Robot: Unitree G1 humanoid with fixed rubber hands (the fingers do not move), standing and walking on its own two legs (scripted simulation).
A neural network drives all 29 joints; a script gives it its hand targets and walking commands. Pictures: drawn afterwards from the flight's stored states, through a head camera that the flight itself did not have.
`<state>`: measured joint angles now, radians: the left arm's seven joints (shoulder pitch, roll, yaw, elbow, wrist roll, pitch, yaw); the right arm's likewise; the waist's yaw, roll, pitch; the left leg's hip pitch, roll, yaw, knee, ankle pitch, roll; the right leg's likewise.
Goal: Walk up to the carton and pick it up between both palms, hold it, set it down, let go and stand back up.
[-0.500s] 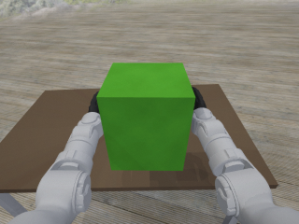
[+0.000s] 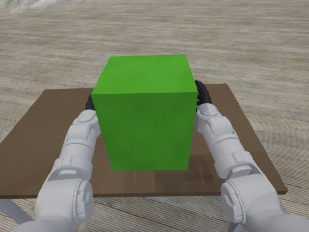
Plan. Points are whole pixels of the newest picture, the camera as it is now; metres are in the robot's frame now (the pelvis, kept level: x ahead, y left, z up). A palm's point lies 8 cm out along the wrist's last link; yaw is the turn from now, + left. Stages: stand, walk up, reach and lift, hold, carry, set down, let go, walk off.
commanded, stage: reach and lift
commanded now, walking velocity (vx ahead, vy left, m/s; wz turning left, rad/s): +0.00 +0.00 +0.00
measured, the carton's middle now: (148, 112) +0.39 +0.02 +0.15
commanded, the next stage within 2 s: hold in 0.62 s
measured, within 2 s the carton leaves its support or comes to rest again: neither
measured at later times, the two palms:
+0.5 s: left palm (80, 111) +0.38 +0.20 +0.17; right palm (193, 104) +0.38 -0.10 +0.18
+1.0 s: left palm (78, 108) +0.37 +0.19 +0.19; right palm (197, 101) +0.37 -0.11 +0.20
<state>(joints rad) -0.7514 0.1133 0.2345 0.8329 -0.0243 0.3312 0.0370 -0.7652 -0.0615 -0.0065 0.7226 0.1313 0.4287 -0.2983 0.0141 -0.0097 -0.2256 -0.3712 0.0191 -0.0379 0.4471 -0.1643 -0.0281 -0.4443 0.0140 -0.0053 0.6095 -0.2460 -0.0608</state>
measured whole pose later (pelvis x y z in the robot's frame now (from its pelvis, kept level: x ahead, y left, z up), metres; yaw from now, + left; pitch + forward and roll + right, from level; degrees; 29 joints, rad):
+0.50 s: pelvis +0.00 +0.03 +0.01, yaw +0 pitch +3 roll +1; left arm -0.73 0.11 0.19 0.69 0.00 0.46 0.06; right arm -0.77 -0.06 -0.03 0.69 0.15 0.46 -0.28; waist 0.00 -0.01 -0.20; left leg -0.34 0.02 -0.04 0.45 -0.16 -0.05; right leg -0.36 0.01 0.00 0.51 -0.20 -0.03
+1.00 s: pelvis -0.01 +0.03 +0.01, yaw +0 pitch +1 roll +1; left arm -0.69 0.11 0.17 0.53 0.01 0.58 0.08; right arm -0.76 -0.06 -0.04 0.61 0.17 0.54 -0.28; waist -0.02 -0.01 -0.20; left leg -0.31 0.02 -0.04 0.44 -0.16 -0.05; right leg -0.34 0.01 0.00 0.51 -0.19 -0.03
